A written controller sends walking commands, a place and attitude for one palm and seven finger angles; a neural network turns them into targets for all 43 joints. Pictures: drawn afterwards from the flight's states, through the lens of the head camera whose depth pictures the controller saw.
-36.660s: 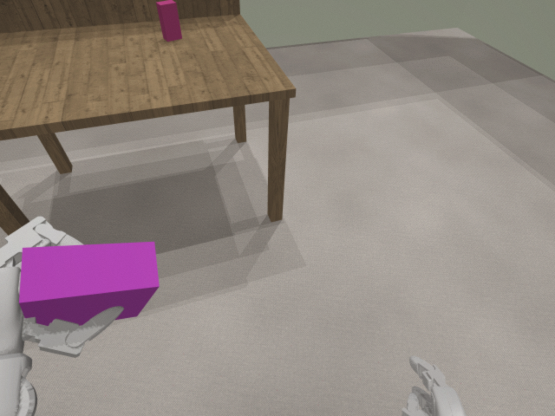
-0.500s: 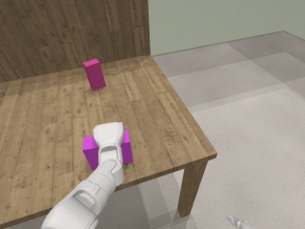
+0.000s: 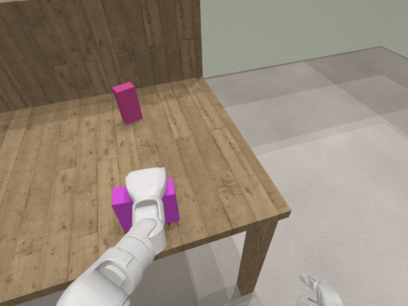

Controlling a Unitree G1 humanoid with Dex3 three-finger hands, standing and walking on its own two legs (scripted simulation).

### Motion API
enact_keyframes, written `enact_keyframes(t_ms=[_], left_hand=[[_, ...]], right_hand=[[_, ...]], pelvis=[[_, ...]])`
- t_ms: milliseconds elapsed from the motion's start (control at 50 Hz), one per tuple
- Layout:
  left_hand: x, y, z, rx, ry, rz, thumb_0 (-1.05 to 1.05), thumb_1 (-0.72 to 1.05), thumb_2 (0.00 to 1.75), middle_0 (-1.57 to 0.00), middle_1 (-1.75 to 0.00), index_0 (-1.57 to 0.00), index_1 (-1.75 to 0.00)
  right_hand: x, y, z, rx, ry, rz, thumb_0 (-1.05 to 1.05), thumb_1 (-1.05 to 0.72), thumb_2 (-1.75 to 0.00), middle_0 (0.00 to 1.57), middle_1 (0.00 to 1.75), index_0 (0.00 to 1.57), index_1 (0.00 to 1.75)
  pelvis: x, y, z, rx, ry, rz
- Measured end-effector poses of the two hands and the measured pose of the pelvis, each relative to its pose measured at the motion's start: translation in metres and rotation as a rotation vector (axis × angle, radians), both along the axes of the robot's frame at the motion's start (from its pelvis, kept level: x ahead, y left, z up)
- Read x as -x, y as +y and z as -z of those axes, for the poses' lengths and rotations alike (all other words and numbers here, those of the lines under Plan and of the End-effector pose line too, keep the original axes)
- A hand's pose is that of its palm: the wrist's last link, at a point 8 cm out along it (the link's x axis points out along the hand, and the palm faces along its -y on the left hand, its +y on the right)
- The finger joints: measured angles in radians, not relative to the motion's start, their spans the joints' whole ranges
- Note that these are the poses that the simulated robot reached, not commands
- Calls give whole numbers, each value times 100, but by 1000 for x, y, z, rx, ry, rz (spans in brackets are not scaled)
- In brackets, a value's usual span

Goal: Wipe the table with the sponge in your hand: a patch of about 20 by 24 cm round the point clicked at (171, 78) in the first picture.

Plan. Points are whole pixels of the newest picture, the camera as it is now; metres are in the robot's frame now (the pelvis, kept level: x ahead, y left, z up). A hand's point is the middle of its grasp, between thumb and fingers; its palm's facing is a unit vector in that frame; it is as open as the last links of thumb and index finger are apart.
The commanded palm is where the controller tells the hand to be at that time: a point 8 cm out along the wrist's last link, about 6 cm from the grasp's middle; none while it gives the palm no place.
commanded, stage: wipe forward along the third lane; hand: left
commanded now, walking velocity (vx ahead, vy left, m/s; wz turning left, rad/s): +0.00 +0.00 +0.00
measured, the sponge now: (149, 209) +0.34 +0.17 -0.03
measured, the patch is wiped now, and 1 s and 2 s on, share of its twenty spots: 0.80 0.85 1.00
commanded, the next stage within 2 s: wipe back along the third lane in 1.66 s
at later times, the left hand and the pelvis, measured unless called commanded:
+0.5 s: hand (153, 190) +0.37 +0.16 +0.00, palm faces -0.08 +0.02 -1.00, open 9.3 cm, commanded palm +0.36 +0.15 +0.02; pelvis -0.02 +0.01 -0.01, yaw +0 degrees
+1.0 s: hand (155, 171) +0.43 +0.17 +0.01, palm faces -0.09 +0.02 -1.00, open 9.3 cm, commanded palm +0.42 +0.17 +0.03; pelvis -0.04 +0.01 -0.02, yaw -2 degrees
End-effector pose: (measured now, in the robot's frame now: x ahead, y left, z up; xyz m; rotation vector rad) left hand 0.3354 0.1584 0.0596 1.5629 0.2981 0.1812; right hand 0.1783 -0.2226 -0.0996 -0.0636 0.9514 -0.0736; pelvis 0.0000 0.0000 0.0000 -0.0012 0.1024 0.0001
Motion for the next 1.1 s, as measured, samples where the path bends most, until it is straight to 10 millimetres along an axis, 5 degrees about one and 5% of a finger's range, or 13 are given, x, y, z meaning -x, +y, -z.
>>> enact_keyframes(t_ms=[300, 820, 1100], left_hand=[[-9, 1, 1, 3, 19, 2, 1, -49, 115, -81, -142, -83, -141], [-55, -1, -2, -39, 7, -36, 2, -50, 116, -82, -141, -84, -141], [-95, 9, -3, -32, 25, -54, 2, -51, 117, -83, -141, -84, -141]], right_hand=[[11, 2, 5, 30, 27, 7, 1, -91, -90, 20, 30, 20, 29], [154, -30, 43, 111, 245, 200, 1, -91, -90, 20, 30, 20, 30], [172, -29, 45, 124, 277, 229, 1, -91, -90, 20, 30, 20, 30]], pelvis=[[6, 5, 3, 3, 20, -2], [40, 7, 20, 9, 128, 30], [30, 10, 24, 17, 189, 42]])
